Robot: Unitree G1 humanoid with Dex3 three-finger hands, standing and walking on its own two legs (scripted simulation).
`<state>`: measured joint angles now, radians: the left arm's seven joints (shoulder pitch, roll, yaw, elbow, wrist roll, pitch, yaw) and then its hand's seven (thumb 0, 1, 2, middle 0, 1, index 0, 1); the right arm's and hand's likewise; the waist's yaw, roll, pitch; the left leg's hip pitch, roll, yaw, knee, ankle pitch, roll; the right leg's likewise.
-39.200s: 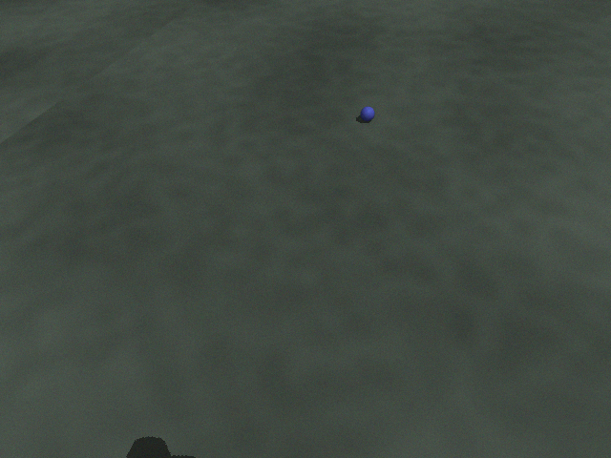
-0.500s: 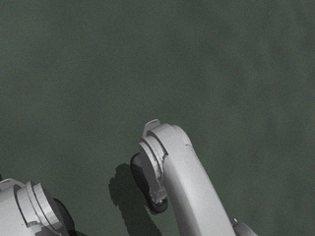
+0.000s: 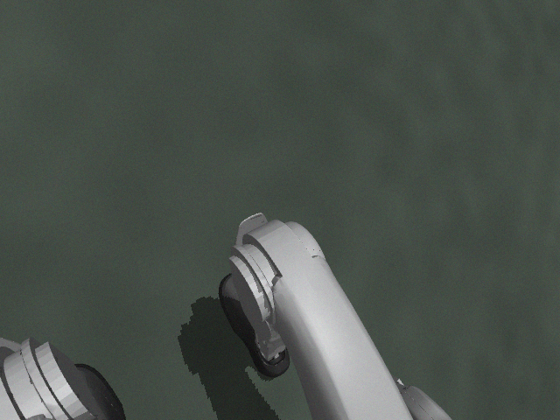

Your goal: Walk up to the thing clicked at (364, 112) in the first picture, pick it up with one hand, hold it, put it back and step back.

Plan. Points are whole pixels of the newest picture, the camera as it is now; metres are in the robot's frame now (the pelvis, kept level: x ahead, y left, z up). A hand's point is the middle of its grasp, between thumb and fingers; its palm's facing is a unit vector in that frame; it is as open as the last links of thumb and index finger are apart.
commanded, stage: rest palm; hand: left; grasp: from above
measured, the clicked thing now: out of the picture +0.56 +0.32 -0.27
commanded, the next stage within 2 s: close in 0.54 s
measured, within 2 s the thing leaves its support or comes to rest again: neither
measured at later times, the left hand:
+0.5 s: hand out of the picture +0.53 +0.31 -0.23, palm faces -0.42 -0.11 -0.90, open 13.6 cm
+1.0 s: hand out of the picture +0.53 +0.31 -0.23, palm faces -0.42 -0.11 -0.90, open 13.6 cm
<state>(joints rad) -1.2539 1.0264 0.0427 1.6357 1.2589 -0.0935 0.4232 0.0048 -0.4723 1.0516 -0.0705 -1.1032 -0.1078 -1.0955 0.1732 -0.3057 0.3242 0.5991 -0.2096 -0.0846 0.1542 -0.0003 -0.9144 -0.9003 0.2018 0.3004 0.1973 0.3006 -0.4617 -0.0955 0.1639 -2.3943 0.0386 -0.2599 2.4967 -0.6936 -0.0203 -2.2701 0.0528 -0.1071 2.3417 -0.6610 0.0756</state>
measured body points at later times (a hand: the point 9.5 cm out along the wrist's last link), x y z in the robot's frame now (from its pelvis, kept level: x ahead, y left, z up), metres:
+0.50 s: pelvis +0.00 +0.00 +0.00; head +0.30 +0.11 +0.31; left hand +0.55 +0.31 -0.18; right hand +0.01 -0.24 -0.05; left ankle +0.06 +0.14 -0.28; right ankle +0.11 -0.13 -0.28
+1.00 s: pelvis +0.00 +0.01 +0.00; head +0.30 +0.12 +0.31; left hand +0.55 +0.32 -0.18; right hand +0.01 -0.24 -0.05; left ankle +0.06 +0.14 -0.28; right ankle +0.11 -0.13 -0.28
